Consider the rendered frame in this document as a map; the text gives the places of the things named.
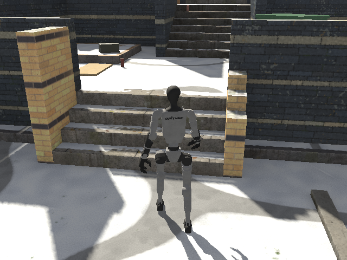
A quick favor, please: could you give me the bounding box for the robot left hand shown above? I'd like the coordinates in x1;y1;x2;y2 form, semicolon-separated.
139;157;151;174

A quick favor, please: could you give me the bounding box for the robot right upper arm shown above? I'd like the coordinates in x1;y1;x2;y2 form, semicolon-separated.
185;109;199;138

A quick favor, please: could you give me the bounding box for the right robot forearm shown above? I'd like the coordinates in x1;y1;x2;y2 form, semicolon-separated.
193;130;201;144

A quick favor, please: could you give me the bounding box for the left robot forearm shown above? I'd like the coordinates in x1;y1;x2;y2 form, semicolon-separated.
140;132;153;159

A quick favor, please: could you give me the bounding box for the robot right hand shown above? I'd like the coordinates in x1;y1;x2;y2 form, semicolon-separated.
188;140;200;150

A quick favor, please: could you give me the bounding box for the left robot foot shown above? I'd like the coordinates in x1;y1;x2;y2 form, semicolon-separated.
156;199;164;211

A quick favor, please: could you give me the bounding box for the robot head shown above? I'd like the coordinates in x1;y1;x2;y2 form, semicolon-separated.
165;86;183;112

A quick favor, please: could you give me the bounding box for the robot left upper arm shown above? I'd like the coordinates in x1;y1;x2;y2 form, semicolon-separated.
148;109;163;140

